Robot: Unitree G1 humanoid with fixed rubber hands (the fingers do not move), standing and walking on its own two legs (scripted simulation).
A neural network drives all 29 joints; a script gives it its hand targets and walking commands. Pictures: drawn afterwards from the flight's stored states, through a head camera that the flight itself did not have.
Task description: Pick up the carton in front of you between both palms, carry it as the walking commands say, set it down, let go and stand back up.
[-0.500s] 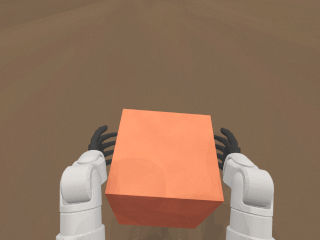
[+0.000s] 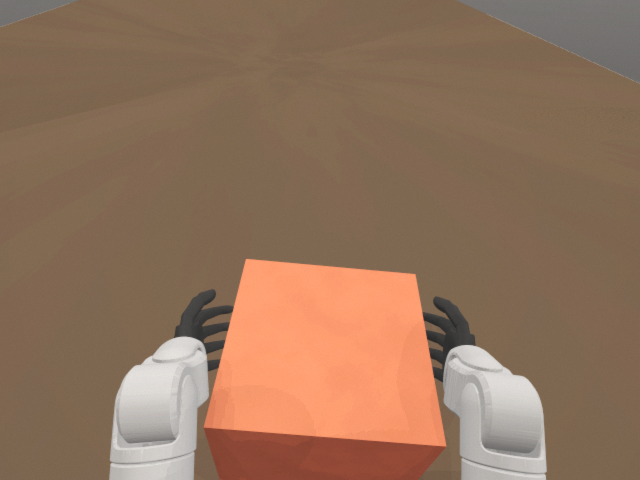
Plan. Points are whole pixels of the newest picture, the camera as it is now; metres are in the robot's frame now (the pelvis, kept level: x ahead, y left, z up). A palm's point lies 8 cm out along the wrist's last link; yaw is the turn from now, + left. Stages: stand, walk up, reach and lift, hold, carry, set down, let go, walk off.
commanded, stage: carry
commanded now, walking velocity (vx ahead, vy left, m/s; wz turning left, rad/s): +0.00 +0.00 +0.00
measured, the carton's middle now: (319, 391) +0.26 +0.00 +0.02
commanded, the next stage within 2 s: hold in 1.92 s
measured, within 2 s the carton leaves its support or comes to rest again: neither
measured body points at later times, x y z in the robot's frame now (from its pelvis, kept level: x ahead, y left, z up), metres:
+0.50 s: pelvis +0.20 +0.00 +0.01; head +0.16 +0.01 +0.46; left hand +0.47 +0.16 +0.10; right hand +0.48 -0.14 +0.11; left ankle +0.22 +0.11 -0.73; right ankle +0.16 -0.10 -0.73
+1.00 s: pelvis +0.22 +0.01 +0.01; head +0.18 +0.02 +0.45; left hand +0.49 +0.16 +0.06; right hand +0.49 -0.14 +0.06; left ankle +0.22 +0.11 -0.73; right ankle +0.16 -0.10 -0.73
